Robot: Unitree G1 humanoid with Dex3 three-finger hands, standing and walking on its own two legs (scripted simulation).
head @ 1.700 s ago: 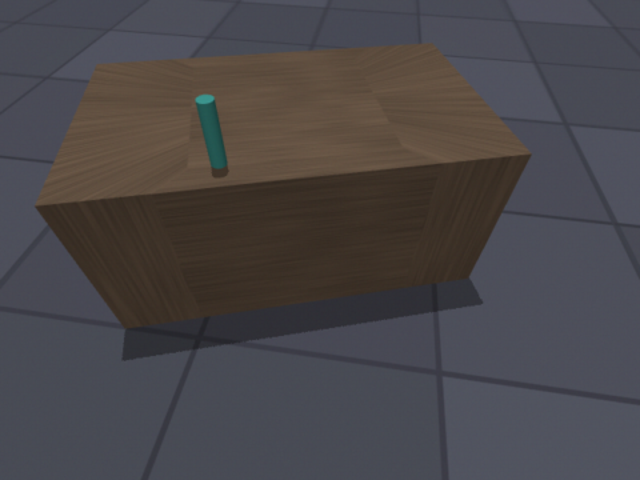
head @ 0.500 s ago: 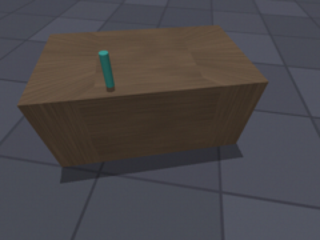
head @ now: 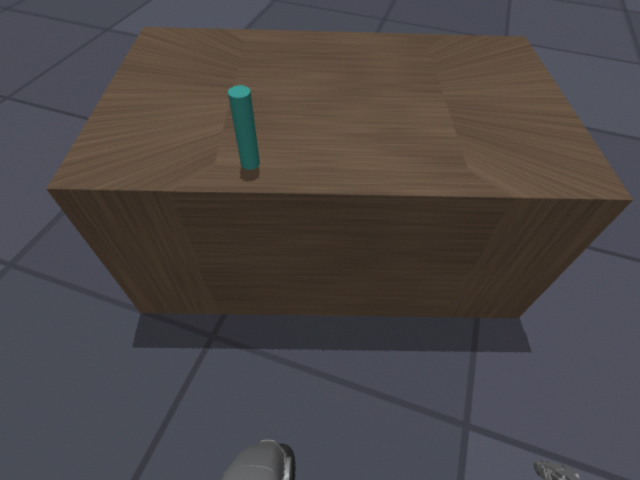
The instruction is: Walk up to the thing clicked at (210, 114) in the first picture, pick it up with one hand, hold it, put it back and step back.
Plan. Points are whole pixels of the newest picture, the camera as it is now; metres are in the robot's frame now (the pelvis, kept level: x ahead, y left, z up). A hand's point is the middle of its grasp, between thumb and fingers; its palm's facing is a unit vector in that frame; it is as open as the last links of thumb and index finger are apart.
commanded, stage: walk up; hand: left
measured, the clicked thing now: (245, 130) +0.77 +0.22 -0.06
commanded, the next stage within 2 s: none
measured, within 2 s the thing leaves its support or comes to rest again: neither
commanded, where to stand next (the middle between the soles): +0.37 -0.01 m, yaw +2 degrees
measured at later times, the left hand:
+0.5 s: hand (151, 417) +0.20 +0.25 -0.12, palm faces +0.03 -0.89 -0.46, open 7.3 cm
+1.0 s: hand (179, 340) +0.33 +0.26 -0.15, palm faces +0.03 -0.94 -0.35, open 7.3 cm
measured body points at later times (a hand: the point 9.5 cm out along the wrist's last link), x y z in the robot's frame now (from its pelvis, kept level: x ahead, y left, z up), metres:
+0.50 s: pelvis +0.17 -0.04 -0.01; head +0.17 -0.07 +0.44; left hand +0.20 +0.30 -0.09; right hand +0.24 -0.37 -0.13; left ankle +0.15 +0.09 -0.69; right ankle +0.23 -0.16 -0.72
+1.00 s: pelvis +0.30 -0.01 +0.00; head +0.32 +0.01 +0.45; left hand +0.33 +0.31 -0.13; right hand +0.43 -0.31 -0.09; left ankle +0.36 +0.10 -0.72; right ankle +0.30 -0.15 -0.68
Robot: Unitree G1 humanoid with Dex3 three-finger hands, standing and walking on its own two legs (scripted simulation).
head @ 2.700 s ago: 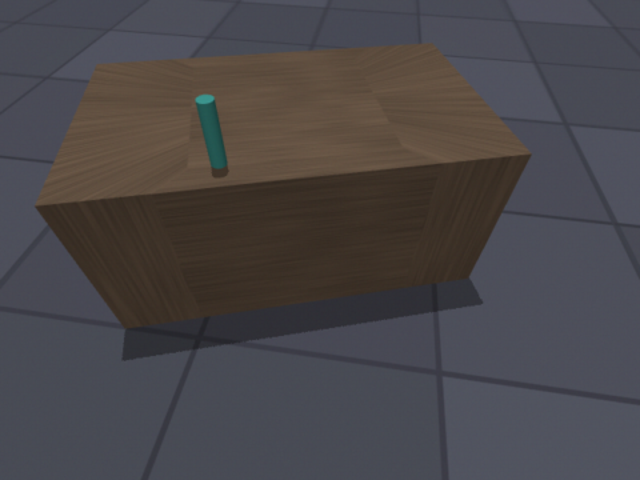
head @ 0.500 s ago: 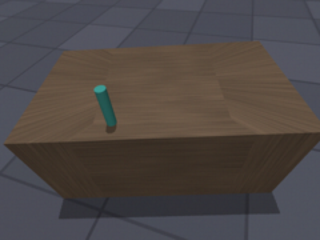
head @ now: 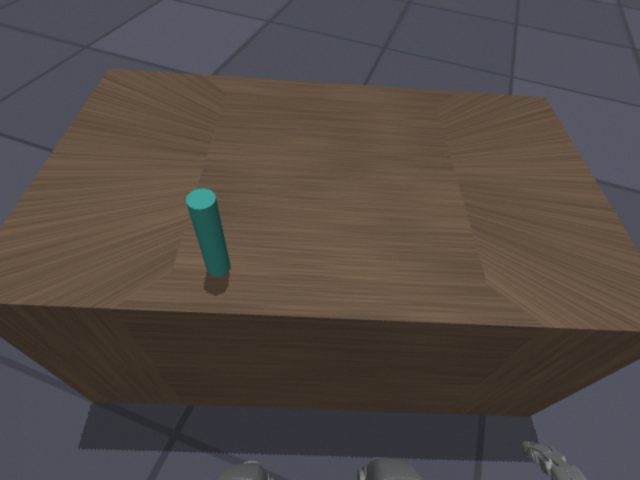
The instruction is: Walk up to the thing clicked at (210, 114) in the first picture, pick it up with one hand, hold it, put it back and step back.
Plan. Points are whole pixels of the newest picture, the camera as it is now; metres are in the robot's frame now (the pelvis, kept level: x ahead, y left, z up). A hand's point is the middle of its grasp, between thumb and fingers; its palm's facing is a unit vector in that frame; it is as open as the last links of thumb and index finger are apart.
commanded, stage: walk up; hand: left
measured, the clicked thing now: (210, 236) +0.49 +0.20 -0.06
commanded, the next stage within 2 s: stand in 1.52 s
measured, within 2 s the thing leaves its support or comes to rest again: neither
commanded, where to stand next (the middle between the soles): +0.08 +0.00 m, yaw -1 degrees
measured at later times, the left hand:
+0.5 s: hand (139, 477) +0.14 +0.24 -0.13, palm faces -0.07 -0.94 -0.34, open 7.4 cm
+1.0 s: hand out of the picture +0.12 +0.25 -0.14, palm faces -0.03 -0.95 -0.32, open 7.3 cm
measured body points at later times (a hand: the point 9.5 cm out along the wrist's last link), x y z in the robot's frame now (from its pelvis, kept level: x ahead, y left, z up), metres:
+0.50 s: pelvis +0.03 -0.01 +0.01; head +0.05 -0.01 +0.46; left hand +0.15 +0.29 -0.11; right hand +0.08 -0.31 -0.12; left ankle +0.07 +0.11 -0.72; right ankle +0.05 -0.14 -0.72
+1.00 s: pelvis +0.04 +0.00 +0.03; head +0.05 +0.00 +0.48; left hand +0.12 +0.30 -0.11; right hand +0.13 -0.31 -0.10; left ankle +0.07 +0.11 -0.72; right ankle +0.05 -0.15 -0.72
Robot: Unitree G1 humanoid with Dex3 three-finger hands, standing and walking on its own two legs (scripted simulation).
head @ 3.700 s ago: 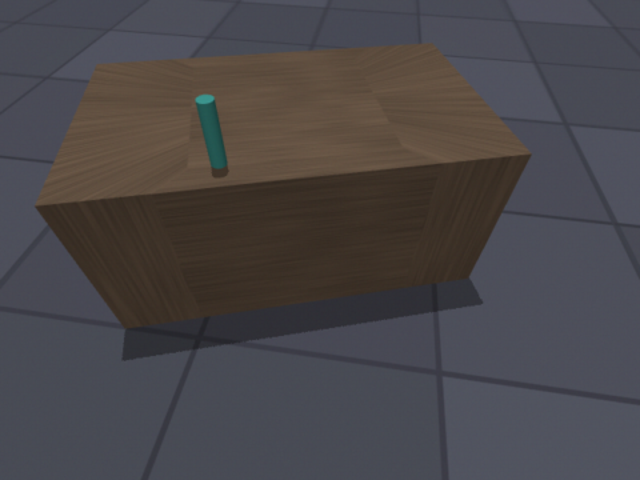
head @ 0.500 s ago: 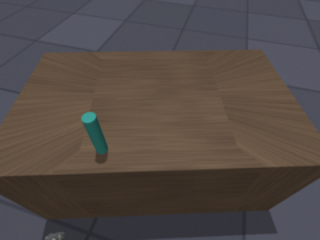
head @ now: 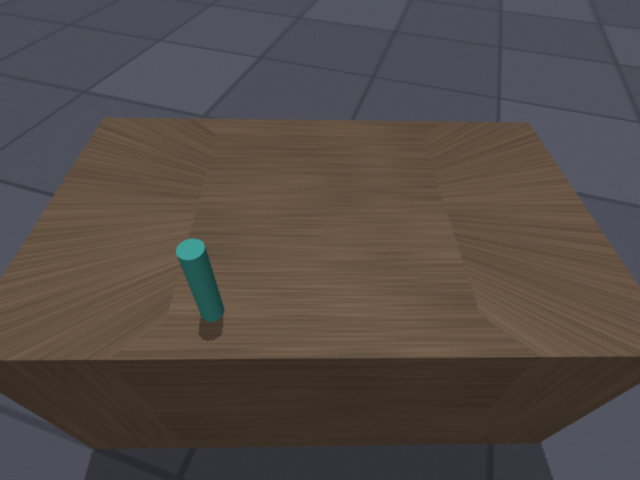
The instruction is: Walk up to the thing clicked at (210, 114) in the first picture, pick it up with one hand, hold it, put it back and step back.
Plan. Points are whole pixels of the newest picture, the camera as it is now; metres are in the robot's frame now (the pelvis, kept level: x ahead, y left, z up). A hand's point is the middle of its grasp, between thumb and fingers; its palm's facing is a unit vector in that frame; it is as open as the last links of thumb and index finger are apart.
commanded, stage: walk up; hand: left
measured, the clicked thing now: (202, 283) +0.44 +0.21 -0.09
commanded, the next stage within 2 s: stand in 0.52 s
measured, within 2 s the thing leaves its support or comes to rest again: neither
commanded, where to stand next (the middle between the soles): +0.04 +0.00 m, yaw +1 degrees
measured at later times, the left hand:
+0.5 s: hand out of the picture +0.08 +0.25 -0.16, palm faces -0.01 -0.94 -0.33, open 7.3 cm
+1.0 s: hand out of the picture +0.09 +0.25 -0.16, palm faces -0.02 -0.94 -0.34, open 7.3 cm
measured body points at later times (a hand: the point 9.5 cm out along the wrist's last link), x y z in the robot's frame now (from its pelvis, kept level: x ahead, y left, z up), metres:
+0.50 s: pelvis +0.01 +0.00 +0.00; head +0.01 +0.00 +0.45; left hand +0.08 +0.30 -0.13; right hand +0.09 -0.30 -0.13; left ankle +0.02 +0.11 -0.75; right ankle +0.01 -0.14 -0.75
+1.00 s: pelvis +0.01 -0.01 +0.00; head +0.02 -0.01 +0.45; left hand +0.09 +0.29 -0.13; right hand +0.09 -0.31 -0.13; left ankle +0.02 +0.11 -0.75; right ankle +0.01 -0.14 -0.75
